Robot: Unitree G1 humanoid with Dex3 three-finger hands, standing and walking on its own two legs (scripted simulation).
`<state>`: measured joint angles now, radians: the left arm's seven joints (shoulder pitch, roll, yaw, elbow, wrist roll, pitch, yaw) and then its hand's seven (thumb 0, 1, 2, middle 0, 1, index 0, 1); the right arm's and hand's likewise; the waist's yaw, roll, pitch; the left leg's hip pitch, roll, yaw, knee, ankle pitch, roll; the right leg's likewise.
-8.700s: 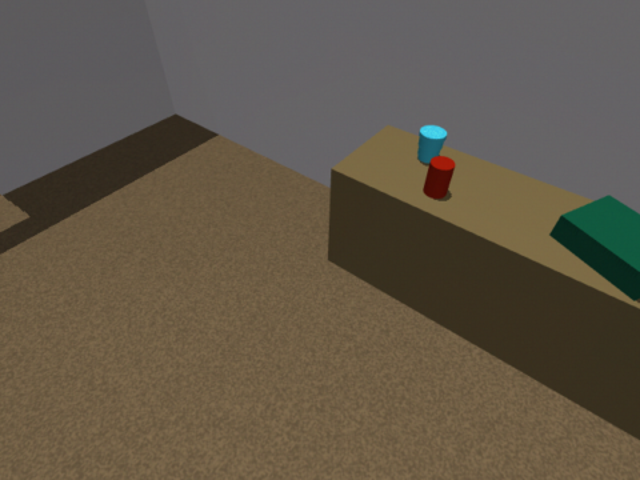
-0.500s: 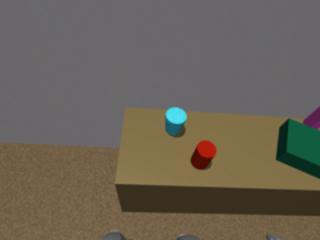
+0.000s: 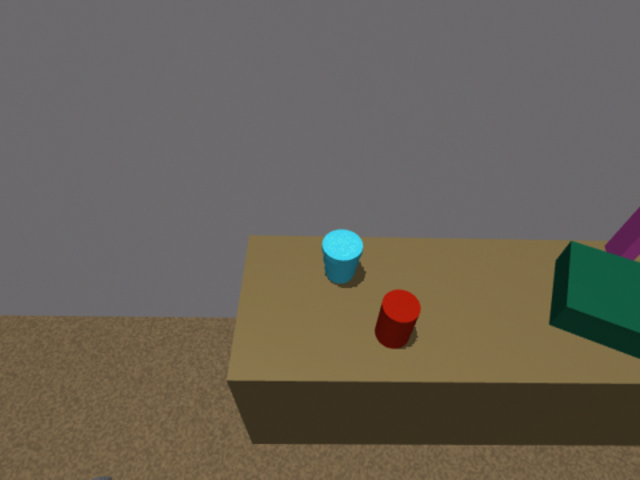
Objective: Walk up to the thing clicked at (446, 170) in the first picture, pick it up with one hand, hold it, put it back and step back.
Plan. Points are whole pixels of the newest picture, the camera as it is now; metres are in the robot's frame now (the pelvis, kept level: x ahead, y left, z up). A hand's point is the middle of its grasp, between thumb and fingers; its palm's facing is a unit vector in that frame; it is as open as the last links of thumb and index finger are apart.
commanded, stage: walk up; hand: right
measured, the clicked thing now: (396, 319) +0.47 -0.14 -0.23
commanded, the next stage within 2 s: stand in 1.08 s
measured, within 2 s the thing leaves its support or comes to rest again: neither
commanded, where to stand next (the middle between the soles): +0.05 +0.00 m, yaw +3 degrees
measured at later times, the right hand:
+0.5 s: hand out of the picture +0.09 -0.26 -0.13, palm faces -0.08 +0.93 -0.35, open 7.3 cm
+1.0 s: hand out of the picture +0.12 -0.24 -0.13, palm faces -0.11 +0.93 -0.35, open 7.3 cm
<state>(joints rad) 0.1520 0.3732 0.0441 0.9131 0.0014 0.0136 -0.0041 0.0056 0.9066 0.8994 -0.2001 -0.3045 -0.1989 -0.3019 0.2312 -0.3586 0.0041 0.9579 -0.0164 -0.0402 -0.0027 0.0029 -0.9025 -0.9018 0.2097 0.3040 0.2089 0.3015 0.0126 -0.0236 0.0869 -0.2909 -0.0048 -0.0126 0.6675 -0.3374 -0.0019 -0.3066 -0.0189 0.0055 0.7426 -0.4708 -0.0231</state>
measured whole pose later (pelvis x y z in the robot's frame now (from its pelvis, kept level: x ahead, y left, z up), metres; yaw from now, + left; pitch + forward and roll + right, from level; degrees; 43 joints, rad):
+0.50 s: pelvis +0.00 +0.00 +0.02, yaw +2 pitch -3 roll +0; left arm 0.06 0.35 0.04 1.10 0.00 0.00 -0.01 0.01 0.91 0.90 -0.20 -0.30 -0.20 -0.30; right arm 0.14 -0.37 0.01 1.10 -0.01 -0.02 0.01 0.00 -0.90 -0.90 0.21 0.30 0.21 0.30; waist 0.01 0.01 0.05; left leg -0.18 0.01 -0.06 0.44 -0.21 -0.03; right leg -0.14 -0.01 -0.06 0.42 -0.23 0.00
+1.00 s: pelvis +0.01 +0.00 +0.03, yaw +4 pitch -2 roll +0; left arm 0.07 0.34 0.04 1.16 0.01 0.00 -0.01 0.01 0.91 0.90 -0.20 -0.30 -0.20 -0.30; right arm 0.10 -0.35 0.01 1.13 -0.01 -0.02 0.00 0.00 -0.90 -0.90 0.21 0.30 0.21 0.30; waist 0.02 0.00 0.05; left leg -0.15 -0.01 -0.08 0.39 -0.20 -0.01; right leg -0.10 -0.03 -0.08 0.35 -0.21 0.01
